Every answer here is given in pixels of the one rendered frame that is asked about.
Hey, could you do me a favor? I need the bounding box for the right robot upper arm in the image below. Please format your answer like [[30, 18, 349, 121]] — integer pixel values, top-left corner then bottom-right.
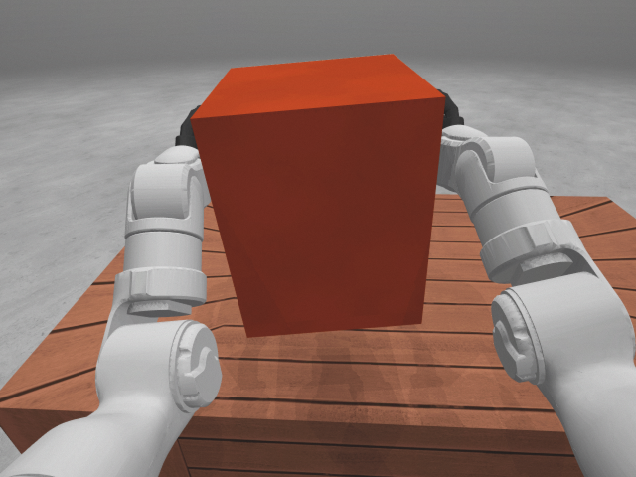
[[491, 272, 636, 477]]

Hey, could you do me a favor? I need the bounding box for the robot left hand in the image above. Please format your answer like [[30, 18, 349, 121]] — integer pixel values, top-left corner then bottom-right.
[[175, 105, 200, 149]]

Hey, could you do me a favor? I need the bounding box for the left robot forearm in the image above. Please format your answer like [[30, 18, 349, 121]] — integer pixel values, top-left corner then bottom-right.
[[95, 145, 211, 399]]

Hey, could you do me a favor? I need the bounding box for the right robot forearm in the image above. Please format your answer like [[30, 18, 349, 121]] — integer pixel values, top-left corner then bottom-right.
[[436, 125, 636, 360]]

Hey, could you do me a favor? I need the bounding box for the carton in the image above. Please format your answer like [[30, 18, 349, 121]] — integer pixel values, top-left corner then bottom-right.
[[190, 54, 446, 338]]

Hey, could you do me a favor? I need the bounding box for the pedestal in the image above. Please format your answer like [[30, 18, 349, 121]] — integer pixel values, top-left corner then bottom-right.
[[0, 194, 636, 477]]

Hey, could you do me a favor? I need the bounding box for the robot right hand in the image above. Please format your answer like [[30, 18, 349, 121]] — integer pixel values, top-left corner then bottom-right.
[[438, 89, 464, 129]]

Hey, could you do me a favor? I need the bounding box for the left robot upper arm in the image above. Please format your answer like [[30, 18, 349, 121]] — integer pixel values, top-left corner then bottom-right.
[[0, 320, 222, 477]]

